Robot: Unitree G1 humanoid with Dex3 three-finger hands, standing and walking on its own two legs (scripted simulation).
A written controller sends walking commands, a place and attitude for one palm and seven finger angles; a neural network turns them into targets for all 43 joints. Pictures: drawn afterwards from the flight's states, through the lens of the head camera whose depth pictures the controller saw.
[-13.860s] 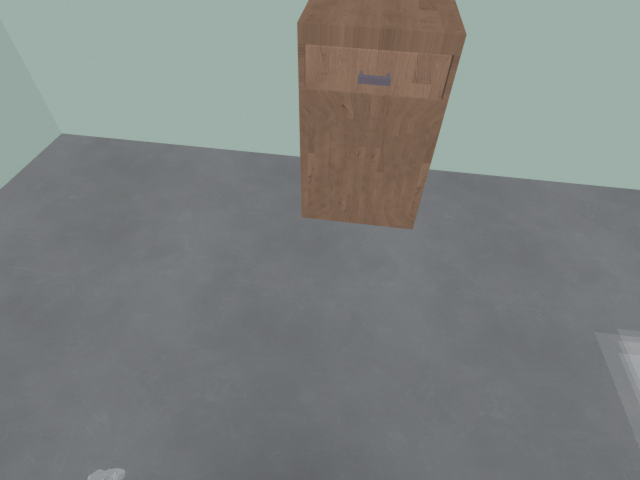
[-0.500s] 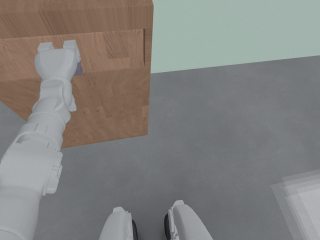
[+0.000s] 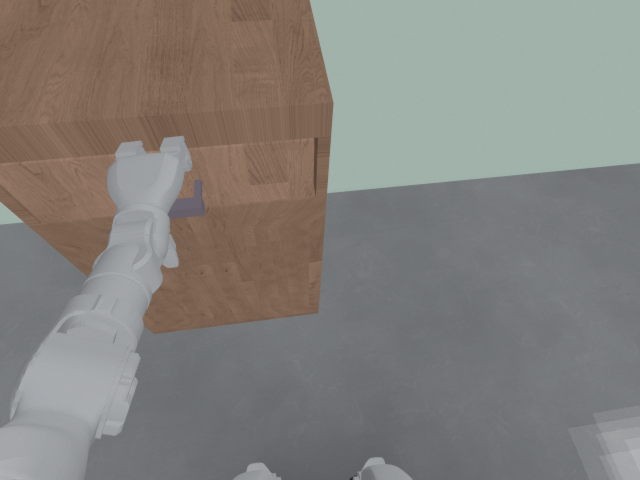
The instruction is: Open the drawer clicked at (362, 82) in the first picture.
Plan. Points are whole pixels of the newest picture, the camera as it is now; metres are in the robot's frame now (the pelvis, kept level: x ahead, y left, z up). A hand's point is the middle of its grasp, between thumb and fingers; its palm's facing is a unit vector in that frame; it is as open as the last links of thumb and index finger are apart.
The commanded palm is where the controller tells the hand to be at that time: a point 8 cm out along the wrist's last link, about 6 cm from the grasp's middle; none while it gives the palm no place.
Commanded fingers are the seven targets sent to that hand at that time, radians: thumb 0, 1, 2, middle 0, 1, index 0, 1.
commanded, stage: lift the fingers back up to retry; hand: left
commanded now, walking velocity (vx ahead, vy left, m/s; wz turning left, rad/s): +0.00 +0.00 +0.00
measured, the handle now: (169, 198) +0.53 +0.21 -0.04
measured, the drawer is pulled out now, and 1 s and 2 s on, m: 0.00 0.00 0.00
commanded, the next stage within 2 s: re-aim the fingers above the handle in 0.16 s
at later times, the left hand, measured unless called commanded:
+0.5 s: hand (159, 212) +0.46 +0.20 +0.02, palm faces -0.06 -0.03 -1.00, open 13.8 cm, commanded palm +0.45 +0.19 +0.08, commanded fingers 0.00 -0.50 0.30 -0.30 -1.20 -0.30 -1.20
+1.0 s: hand (159, 212) +0.46 +0.20 +0.02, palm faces -0.05 -0.03 -1.00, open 13.8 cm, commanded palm +0.45 +0.20 +0.07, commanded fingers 0.00 -0.50 0.30 -0.30 -1.20 -0.30 -1.20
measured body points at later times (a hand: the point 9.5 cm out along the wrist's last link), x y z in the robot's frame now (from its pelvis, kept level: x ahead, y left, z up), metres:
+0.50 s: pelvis +0.02 -0.02 +0.01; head +0.10 -0.03 +0.45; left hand +0.46 +0.19 +0.07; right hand +0.08 -0.29 -0.13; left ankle -0.02 +0.09 -0.70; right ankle -0.01 -0.12 -0.70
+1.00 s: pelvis +0.00 -0.01 +0.01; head +0.09 -0.02 +0.45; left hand +0.46 +0.19 +0.07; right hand +0.01 -0.29 -0.13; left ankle -0.02 +0.09 -0.70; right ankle -0.01 -0.12 -0.70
